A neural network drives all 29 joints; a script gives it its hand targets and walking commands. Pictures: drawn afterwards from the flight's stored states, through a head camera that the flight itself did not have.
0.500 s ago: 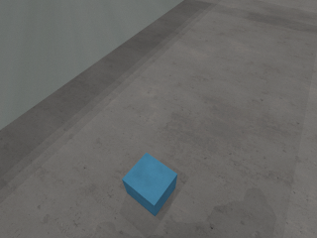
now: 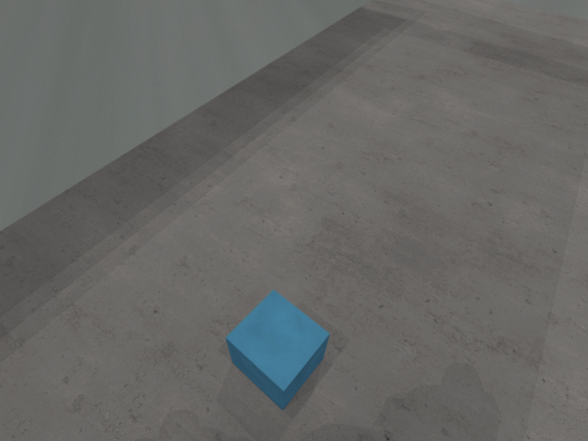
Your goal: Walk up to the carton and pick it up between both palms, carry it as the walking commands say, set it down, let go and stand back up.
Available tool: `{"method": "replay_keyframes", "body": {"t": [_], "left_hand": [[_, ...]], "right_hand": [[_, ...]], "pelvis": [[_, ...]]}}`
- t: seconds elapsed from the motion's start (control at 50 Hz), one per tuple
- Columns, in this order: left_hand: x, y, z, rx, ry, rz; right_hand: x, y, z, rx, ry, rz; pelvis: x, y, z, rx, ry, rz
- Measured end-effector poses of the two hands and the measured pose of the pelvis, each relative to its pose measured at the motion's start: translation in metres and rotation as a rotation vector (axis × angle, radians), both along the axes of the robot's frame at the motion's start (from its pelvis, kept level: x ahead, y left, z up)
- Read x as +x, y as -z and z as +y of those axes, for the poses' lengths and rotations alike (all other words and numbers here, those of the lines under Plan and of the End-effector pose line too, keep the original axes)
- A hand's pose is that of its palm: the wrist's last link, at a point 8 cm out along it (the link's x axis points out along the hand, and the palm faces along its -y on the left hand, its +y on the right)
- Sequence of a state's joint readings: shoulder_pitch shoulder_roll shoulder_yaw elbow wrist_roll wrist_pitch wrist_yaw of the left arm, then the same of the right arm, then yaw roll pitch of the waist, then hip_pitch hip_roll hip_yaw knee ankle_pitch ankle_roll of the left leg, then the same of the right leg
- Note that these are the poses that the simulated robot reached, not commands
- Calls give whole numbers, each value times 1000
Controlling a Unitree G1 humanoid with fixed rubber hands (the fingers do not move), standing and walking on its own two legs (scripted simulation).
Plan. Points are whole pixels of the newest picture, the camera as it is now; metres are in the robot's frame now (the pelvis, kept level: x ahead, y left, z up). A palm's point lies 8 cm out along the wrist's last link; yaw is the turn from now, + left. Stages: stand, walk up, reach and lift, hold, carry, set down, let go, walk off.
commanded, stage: walk up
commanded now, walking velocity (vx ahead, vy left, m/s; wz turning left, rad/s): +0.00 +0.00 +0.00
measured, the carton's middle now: (278, 349) +0.48 +0.02 -0.67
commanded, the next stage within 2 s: none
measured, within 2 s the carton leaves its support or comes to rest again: neither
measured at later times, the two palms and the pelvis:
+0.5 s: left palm out of the picture +0.07 +0.26 -0.15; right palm out of the picture -0.03 -0.25 -0.16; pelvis +0.01 +0.00 -0.02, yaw -9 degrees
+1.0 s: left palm (29, 387) +0.22 +0.39 -0.12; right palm out of the picture +0.04 -0.12 -0.12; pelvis +0.05 +0.14 -0.01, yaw -24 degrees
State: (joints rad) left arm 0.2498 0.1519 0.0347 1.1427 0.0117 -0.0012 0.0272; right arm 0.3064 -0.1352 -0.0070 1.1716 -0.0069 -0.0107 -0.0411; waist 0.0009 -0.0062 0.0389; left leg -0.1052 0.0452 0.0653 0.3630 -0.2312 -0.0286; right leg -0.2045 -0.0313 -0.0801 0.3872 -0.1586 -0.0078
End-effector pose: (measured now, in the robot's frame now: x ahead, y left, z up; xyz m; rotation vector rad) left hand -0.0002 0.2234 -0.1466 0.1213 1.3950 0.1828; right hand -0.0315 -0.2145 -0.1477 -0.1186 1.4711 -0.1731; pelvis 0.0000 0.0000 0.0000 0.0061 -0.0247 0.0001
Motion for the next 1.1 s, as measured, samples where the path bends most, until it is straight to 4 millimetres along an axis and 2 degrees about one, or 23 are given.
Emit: {"method": "replay_keyframes", "body": {"t": [0.24, 0.32, 0.38, 0.48, 0.52, 0.58, 0.68, 0.8, 0.84, 0.88, 0.94, 0.98, 1.04, 1.1], "left_hand": [[-5, 1, 1, -10, -16, 23], [0, 3, 11, 2, 19, 20], [15, 5, 25, 31, 74, 8], [62, 2, 35, 94, 176, -61], [73, -5, 40, 142, 205, -77], [72, -25, 59, 209, 210, -61], [72, -54, 97, 279, 252, -33], [90, -63, 142, 302, 311, -49], [106, -57, 158, 288, 331, -69], [131, -46, 173, 269, 363, -105], [174, -28, 185, 240, 430, -159], [207, -27, 177, 197, 470, -201], [254, -30, 155, 123, 550, -269], [295, -32, 130, 72, 622, -330]], "right_hand": [[10, 2, 14, 13, -2, -9], [16, 4, 4, -30, 21, -49], [14, 3, -11, -80, 58, -77], [5, 9, -32, -116, 111, -89], [6, 14, -37, -103, 108, -76], [23, 10, -36, -80, 98, -110], [65, -5, -22, -51, 83, -243], [107, -17, 16, -28, 68, -366], [114, -20, 32, -37, 68, -392], [115, -20, 48, -68, 82, -410], [95, -16, 73, -107, 134, -379], [76, -22, 91, -110, 190, -344], [53, -28, 108, -137, 271, -301], [34, -24, 122, -149, 352, -258]], "pelvis": [[5, 0, 8, 0, -7, 1], [4, 6, 10, -4, 37, 13], [3, 11, 11, 4, 76, 22], [9, 20, 5, 12, 142, 25], [11, 21, 6, 19, 154, 40], [12, 13, 15, 39, 182, 54], [14, 0, 34, 79, 242, 68], [20, -1, 73, 104, 296, 78], [25, 2, 90, 101, 314, 81], [33, 10, 109, 77, 331, 83], [42, 19, 133, 47, 362, 79], [49, 14, 140, 39, 396, 70], [61, 7, 150, 25, 438, 64], [73, 8, 159, 28, 474, 59]]}}
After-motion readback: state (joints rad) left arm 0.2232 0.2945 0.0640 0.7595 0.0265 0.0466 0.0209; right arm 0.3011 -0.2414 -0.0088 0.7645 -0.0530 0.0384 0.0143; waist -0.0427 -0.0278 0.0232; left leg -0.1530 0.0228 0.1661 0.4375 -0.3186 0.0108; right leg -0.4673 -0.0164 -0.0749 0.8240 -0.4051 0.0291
